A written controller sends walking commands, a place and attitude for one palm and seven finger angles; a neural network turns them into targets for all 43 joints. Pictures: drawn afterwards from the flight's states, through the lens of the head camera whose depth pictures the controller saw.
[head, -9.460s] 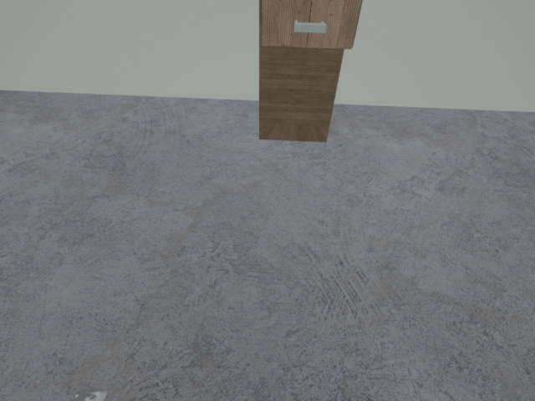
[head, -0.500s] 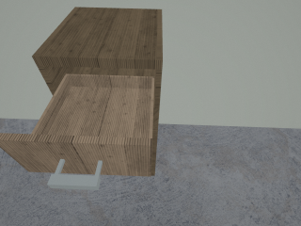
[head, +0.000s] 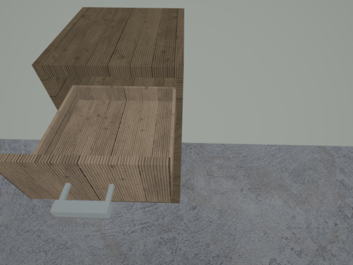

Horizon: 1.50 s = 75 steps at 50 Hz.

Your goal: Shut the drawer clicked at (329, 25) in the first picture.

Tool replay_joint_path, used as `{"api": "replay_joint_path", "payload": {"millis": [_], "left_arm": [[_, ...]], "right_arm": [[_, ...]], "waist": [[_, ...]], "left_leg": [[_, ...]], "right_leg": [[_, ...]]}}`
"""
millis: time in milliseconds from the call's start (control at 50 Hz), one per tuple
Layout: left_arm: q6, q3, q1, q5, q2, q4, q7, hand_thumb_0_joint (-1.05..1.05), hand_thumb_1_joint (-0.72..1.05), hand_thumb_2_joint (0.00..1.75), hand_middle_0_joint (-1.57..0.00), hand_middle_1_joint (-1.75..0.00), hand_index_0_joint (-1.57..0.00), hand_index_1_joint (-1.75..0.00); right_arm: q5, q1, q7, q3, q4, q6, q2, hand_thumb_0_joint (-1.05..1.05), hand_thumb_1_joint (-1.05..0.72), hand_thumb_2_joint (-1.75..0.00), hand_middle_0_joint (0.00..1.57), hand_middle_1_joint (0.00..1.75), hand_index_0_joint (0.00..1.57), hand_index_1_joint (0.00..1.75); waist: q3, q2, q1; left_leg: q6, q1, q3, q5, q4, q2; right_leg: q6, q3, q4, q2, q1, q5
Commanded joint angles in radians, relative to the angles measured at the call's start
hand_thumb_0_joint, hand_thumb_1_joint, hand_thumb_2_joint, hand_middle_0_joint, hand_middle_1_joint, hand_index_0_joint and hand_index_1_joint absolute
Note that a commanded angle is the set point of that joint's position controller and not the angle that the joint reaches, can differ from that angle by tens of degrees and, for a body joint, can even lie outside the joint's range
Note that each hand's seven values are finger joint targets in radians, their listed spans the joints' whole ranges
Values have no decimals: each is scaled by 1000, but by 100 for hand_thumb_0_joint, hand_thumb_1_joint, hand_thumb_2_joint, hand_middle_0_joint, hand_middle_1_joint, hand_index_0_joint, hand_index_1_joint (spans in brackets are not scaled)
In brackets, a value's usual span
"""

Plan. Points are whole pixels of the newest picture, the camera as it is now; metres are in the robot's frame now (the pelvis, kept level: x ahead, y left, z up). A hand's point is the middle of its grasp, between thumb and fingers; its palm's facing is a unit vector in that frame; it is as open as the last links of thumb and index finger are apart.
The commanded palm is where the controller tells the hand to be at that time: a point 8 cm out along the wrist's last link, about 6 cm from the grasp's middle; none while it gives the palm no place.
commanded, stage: raise the hand and make a fist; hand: left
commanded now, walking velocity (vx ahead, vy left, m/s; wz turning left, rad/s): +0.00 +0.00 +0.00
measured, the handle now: (85, 198) +0.25 +0.22 +0.02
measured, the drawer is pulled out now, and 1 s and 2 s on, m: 0.29 0.29 0.29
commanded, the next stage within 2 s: bring the fist close to the handle in 1.88 s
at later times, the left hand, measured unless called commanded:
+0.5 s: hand out of the picture +0.10 +0.16 -0.01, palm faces +0.13 -0.99 -0.04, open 5.6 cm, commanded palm +0.08 +0.22 -0.01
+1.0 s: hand out of the picture +0.11 +0.17 +0.05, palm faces +0.06 -1.00 -0.08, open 3.2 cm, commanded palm +0.06 +0.23 +0.06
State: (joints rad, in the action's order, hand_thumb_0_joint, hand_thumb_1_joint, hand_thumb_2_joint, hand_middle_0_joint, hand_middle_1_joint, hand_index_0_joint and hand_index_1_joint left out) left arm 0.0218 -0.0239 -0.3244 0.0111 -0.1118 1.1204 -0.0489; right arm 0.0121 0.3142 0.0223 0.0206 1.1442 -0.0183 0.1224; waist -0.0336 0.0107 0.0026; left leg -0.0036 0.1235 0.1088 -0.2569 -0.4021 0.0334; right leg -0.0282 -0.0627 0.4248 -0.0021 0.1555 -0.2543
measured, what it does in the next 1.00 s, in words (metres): stands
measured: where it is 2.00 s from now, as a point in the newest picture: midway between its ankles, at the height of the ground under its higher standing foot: outside the picture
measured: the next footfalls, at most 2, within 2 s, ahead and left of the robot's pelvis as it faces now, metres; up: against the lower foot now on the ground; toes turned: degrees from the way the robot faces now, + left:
none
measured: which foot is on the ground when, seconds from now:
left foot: down 0.00-1.00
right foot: down 0.00-1.00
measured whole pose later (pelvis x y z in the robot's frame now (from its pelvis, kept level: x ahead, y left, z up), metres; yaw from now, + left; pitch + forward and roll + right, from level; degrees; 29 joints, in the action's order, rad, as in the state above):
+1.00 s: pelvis -0.03 +0.01 -0.05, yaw +3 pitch +6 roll -1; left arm 0.30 0.07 -0.75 -0.22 -0.20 -0.39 0.18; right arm -0.04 0.27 0.04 -0.03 0.57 -0.29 0.24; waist 0.09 0.03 -0.01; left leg 0.01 0.55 0.04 -0.45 -0.89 0.04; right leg -0.03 -0.12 0.86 0.03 0.53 -0.43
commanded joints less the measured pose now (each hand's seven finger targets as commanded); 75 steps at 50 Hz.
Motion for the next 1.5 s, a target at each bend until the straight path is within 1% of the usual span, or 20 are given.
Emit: {"api": "replay_joint_path", "payload": {"millis": [0,20,40,60,120,180,200,240,280,320,340,400,480,600,680,840,920,1040,1220,1480], "left_arm": [[195,76,234,-116,-253,-1264,-63,0,90,90,-24,-34,-24,-34],[45,-20,-28,-134,-76,-1098,-109,0,90,90,-26,-37,-26,-37],[13,-98,-32,-147,28,-1112,-89,0,90,90,-28,-39,-28,-39],[49,-120,7,-173,22,-1213,-72,0,90,90,-30,-41,-30,-41],[184,-55,-52,-168,-21,-1214,-29,0,90,90,-36,-47,-36,-47],[366,16,-384,-203,14,-1064,109,0,90,90,-42,-54,-42,-54],[443,69,-436,-217,-14,-1056,165,0,90,90,-44,-56,-44,-56],[588,122,-336,-195,-118,-1285,222,0,90,90,-48,-60,-48,-60],[681,151,-320,-165,-174,-1404,232,0,90,90,-52,-65,-52,-65],[685,170,-318,-173,-173,-1446,220,0,90,90,-56,-69,-56,-69],[659,112,-321,-194,-105,-1443,227,0,90,90,-58,-71,-58,-71],[611,116,-236,-234,-136,-1572,239,0,90,90,-64,-78,-64,-78],[498,67,-207,-228,-132,-1533,283,0,90,90,-72,-86,-72,-86],[349,150,-274,-252,-177,-1538,308,0,90,90,-84,-99,-84,-99],[332,181,-325,-268,-166,-1574,266,0,90,90,-92,-108,-92,-108],[361,141,-432,-246,-149,-1677,240,0,90,90,-108,-125,-108,-125],[354,192,-455,-243,-198,-1722,221,0,90,90,-116,-134,-116,-134],[325,137,-486,-246,-147,-1780,226,0,90,90,-128,-147,-128,-147],[233,221,-478,-258,-217,-1842,251,0,90,90,-140,-160,-140,-160],[136,329,-429,-345,-268,-1840,342,0,90,90,-140,-160,-140,-160]], "right_arm": [[-35,-101,70,-34,-391,-250,228,0,-90,-90,20,30,20,30],[-70,-111,64,-53,-395,-283,190,0,-90,-90,20,30,20,30],[-72,-61,59,-45,-362,-295,206,0,-90,-90,20,30,20,30],[-74,-94,63,-49,-419,-322,236,0,-90,-90,20,30,20,30],[-40,-114,57,-71,-517,-370,259,0,-90,-90,20,30,20,30],[-22,-167,11,-95,-604,-362,236,0,-90,-90,20,30,20,30],[-21,-183,-8,-105,-624,-346,236,0,-90,-90,20,30,20,30],[-13,-191,-40,-110,-691,-330,233,0,-90,-90,20,30,20,30],[-4,-194,-51,-115,-720,-319,209,0,-90,-90,20,30,20,30],[-9,-191,-50,-114,-737,-291,211,0,-90,-90,20,30,20,30],[-17,-203,-45,-105,-762,-280,208,0,-90,-90,20,30,20,30],[-31,-184,-14,-92,-805,-276,215,0,-90,-90,20,30,20,30],[-43,-167,14,-70,-809,-265,223,0,-90,-90,20,30,20,30],[-53,-185,38,-56,-808,-265,200,0,-90,-90,20,30,20,30],[-52,-202,38,-51,-791,-280,181,0,-90,-90,20,30,20,30],[-55,-189,21,-61,-772,-336,193,0,-90,-90,20,30,20,30],[-58,-195,25,-67,-768,-346,195,0,-90,-90,20,30,20,30],[-64,-185,21,-57,-778,-358,195,0,-90,-90,20,30,20,30],[-73,-224,29,-30,-775,-368,187,0,-90,-90,20,30,20,30],[-97,-258,42,2,-745,-452,190,0,-90,-90,20,30,20,30]], "waist": [[447,265,-4],[245,223,15],[141,87,33],[52,4,44],[36,-206,63],[57,-291,-47],[80,-282,-63],[244,-7,-89],[315,125,-81],[283,116,-50],[227,87,-22],[259,66,9],[179,2,43],[260,-20,-11],[251,-22,-36],[218,-14,-29],[204,-7,-40],[179,16,-34],[166,39,-58],[106,15,-74]], "left_leg": [[40,-138,-65,379,-19,-6],[16,-10,-93,359,-13,23],[23,38,-96,238,-31,21],[35,87,-119,129,-49,10],[39,207,-119,-36,-160,-32],[6,413,-97,-57,-261,-43],[-2,465,-89,-40,-303,-47],[2,468,-67,44,-373,-57],[13,450,-64,111,-438,-43],[23,478,-80,73,-474,-35],[27,495,-84,25,-481,-37],[34,505,-98,-52,-501,-36],[39,541,-119,-130,-496,-31],[37,497,-127,-77,-442,-32],[33,463,-130,-35,-398,-27],[36,412,-124,-13,-363,-26],[35,393,-127,-1,-349,-24],[35,334,-127,42,-317,-20],[29,262,-130,87,-262,-16],[18,179,-139,97,-180,-23]], "right_leg": [[-22,82,69,31,-55,253],[-6,23,62,35,61,124],[6,-2,47,30,107,116],[14,-10,38,30,164,68],[25,-9,59,33,328,-158],[15,-4,188,25,361,-184],[11,2,241,23,351,-120],[-13,37,364,34,312,35],[-26,44,438,25,357,98],[-23,46,447,17,426,58],[-17,45,428,15,457,23],[-5,80,376,19,452,-83],[8,88,315,19,484,-206],[15,75,289,28,361,-166],[14,38,294,24,325,-105],[13,15,284,23,323,-78],[8,9,277,20,308,-56],[9,-21,271,8,294,21],[4,-27,221,0,211,95],[6,-29,124,-13,136,140]]}}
